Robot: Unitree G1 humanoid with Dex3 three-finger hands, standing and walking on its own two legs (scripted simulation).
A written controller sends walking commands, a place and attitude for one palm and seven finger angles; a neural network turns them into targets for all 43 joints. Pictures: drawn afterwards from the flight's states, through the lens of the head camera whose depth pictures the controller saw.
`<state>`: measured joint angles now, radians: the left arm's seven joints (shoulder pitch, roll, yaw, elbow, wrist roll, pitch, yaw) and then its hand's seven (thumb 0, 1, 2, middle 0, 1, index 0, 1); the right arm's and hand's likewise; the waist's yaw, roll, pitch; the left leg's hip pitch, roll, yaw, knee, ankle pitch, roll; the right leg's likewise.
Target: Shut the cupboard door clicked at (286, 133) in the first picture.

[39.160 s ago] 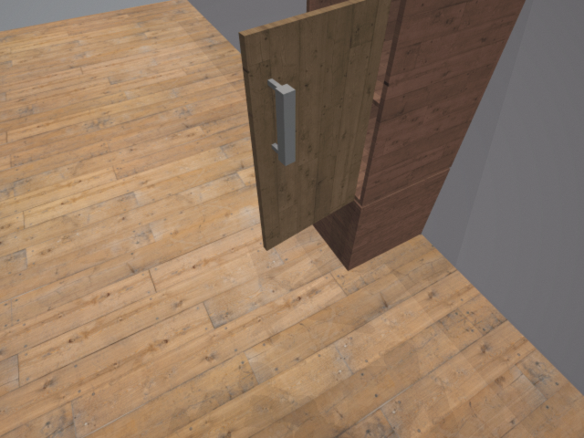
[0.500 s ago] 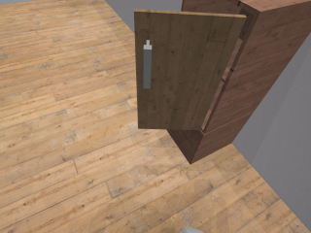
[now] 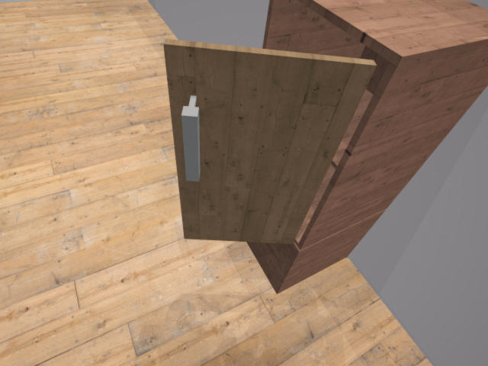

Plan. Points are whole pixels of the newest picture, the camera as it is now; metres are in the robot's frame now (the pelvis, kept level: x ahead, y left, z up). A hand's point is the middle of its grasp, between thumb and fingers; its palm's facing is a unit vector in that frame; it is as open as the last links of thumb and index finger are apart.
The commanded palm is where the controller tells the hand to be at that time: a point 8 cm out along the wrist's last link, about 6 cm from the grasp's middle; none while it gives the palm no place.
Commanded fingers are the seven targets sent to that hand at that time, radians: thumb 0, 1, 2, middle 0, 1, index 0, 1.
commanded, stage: come to a stop and stand still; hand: left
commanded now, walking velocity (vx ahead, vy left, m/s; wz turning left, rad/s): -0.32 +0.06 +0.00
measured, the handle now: (193, 140) +0.48 +0.13 +0.09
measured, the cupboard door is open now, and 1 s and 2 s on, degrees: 62 62 62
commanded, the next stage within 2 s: look again from close up in 1.24 s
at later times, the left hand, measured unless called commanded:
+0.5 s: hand out of the picture +0.07 +0.20 -0.18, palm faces +0.09 -0.97 -0.23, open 7.4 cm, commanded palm none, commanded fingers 0.00 0.90 0.90 -0.20 -0.30 -0.20 -0.30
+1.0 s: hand out of the picture +0.02 +0.16 -0.16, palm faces +0.03 -0.98 -0.19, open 7.3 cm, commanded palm none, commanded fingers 0.00 0.90 0.90 -0.20 -0.30 -0.20 -0.30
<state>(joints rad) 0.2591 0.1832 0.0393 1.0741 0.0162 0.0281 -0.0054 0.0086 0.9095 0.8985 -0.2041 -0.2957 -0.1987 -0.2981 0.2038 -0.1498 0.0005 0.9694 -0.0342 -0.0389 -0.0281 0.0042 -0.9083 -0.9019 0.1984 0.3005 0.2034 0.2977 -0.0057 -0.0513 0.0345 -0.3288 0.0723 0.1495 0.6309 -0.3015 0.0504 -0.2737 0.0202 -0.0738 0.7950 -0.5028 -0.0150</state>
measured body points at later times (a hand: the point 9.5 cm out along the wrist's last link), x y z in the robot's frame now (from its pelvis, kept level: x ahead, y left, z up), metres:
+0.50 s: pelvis +0.02 -0.01 +0.00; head +0.07 +0.02 +0.45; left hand +0.06 +0.25 -0.16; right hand +0.12 -0.26 -0.13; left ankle +0.01 +0.09 -0.73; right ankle +0.03 -0.16 -0.73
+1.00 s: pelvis +0.00 -0.02 +0.02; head +0.01 -0.02 +0.47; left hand +0.02 +0.21 -0.14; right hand +0.01 -0.25 -0.14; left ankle +0.01 +0.09 -0.73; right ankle -0.02 -0.14 -0.73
